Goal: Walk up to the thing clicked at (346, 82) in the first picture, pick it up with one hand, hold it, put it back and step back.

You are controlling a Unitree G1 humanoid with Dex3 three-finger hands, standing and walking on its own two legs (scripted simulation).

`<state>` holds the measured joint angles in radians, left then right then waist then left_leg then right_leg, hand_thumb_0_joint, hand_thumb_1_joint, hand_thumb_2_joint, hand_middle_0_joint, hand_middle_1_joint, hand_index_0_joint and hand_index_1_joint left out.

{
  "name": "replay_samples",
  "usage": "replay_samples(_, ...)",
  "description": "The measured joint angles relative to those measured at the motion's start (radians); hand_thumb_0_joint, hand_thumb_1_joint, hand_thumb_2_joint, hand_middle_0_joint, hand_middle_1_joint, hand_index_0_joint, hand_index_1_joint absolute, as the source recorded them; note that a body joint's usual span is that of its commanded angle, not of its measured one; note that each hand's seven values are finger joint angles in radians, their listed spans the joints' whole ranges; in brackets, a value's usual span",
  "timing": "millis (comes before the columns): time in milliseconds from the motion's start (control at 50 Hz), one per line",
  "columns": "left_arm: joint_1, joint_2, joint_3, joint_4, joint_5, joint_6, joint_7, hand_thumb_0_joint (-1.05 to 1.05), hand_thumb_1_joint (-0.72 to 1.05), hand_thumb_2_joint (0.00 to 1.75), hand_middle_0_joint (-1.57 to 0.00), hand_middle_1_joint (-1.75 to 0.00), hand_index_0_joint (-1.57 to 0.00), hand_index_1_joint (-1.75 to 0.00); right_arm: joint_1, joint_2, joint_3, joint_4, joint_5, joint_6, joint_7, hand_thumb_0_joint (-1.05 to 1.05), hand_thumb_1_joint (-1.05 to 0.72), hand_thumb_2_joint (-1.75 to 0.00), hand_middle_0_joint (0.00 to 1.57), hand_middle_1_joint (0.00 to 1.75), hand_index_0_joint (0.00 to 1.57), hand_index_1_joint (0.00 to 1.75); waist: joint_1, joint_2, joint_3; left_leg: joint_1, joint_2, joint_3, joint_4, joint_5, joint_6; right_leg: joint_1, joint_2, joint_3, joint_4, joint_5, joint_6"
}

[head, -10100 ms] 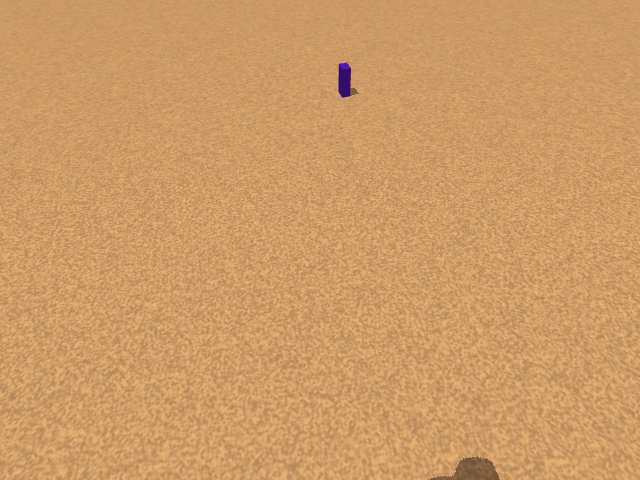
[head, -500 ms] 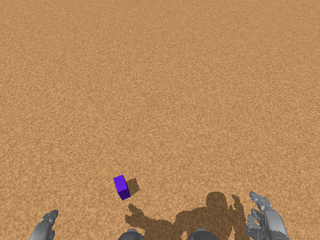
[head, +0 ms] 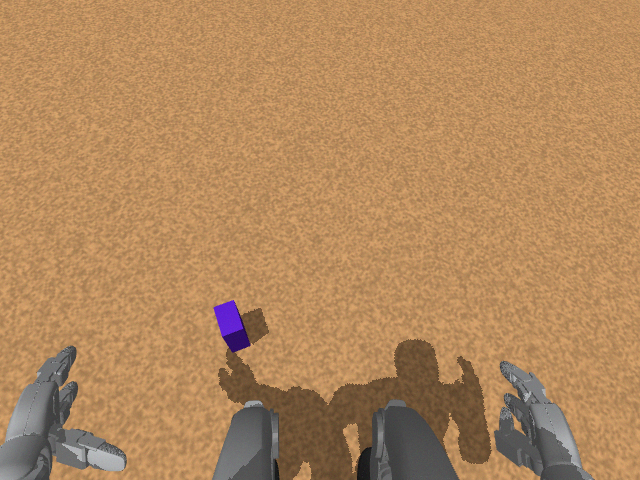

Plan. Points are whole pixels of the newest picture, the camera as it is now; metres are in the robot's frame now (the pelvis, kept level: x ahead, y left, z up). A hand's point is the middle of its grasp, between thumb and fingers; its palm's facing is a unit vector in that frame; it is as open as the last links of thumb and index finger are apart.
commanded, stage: go down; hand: left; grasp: from the side
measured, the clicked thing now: (233, 327) +0.44 +0.21 -0.56
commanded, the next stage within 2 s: approach in 1.66 s
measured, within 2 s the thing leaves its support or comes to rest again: neither
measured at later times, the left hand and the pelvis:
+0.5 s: hand (84, 353) +0.30 +0.37 -0.19, palm faces +0.21 -0.96 -0.19, open 16.8 cm; pelvis -0.05 +0.00 -0.15, yaw -2 degrees
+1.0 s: hand (84, 336) +0.34 +0.40 -0.22, palm faces +0.20 -0.97 -0.13, open 16.8 cm; pelvis -0.06 +0.00 -0.22, yaw -4 degrees
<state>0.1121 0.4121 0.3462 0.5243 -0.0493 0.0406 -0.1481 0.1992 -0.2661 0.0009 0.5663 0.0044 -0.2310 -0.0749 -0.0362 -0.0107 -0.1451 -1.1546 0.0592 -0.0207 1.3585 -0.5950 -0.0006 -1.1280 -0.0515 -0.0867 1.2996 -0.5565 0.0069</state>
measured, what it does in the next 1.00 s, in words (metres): lowers itself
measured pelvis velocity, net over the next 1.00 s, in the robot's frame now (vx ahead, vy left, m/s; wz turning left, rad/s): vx -0.06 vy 0.00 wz -0.07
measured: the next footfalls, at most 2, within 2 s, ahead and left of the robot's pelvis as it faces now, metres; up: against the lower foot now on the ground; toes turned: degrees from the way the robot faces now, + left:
none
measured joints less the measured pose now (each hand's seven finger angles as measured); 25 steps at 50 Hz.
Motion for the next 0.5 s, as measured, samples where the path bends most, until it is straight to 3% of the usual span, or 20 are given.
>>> replay_samples(100, -0.149, 0.07, 0.09, 0.137, -0.034, -0.168, -0.089, -0.01, -0.59, 0.01, -0.14, -0.09, -0.14, -0.09, -0.023, -0.031, -0.001, 0.02, 0.002, 0.0, 0.013, 0.01, -0.9, -0.89, 0.21, 0.3, 0.2, 0.3, -0.004, -0.009, -0.018, -0.195, -0.001, -0.001, 0.162, -0.039, 0.0, -0.199, -0.007, 0.011, 0.168, -0.039, -0.001)
replay_samples(180, -0.232, 0.111, 0.157, 0.219, -0.06, -0.25, -0.153, -0.01, -0.59, 0.03, -0.13, -0.11, -0.13, -0.11, -0.04, -0.041, 0.0, 0.041, 0.002, 0.02, 0.022, 0.01, -0.89, -0.89, 0.21, 0.3, 0.2, 0.3, -0.004, -0.002, -0.022, -0.322, 0.001, -0.004, 0.271, -0.064, 0.003, -0.328, -0.007, 0.015, 0.275, -0.061, -0.002)
replay_samples(360, -0.375, 0.187, 0.278, 0.357, -0.089, -0.371, -0.282, -0.01, -0.51, 0.09, -0.1, -0.12, -0.09, -0.13, -0.061, -0.04, 0.026, 0.094, -0.011, 0.047, 0.031, 0.01, -0.89, -0.89, 0.21, 0.3, 0.2, 0.3, 0.005, 0.001, -0.013, -0.524, 0.0, -0.014, 0.432, -0.082, 0.005, -0.528, -0.012, 0.017, 0.435, -0.08, -0.008)
replay_samples(500, -0.497, 0.275, 0.349, 0.457, -0.097, -0.424, -0.36, -0.01, -0.44, 0.11, -0.08, -0.13, -0.08, -0.13, -0.079, -0.048, 0.048, 0.104, -0.022, 0.052, 0.027, 0.01, -0.88, -0.89, 0.21, 0.3, 0.21, 0.3, -0.005, -0.006, -0.003, -0.646, 0.002, -0.032, 0.535, -0.085, 0.001, -0.646, -0.011, 0.008, 0.532, -0.081, -0.014)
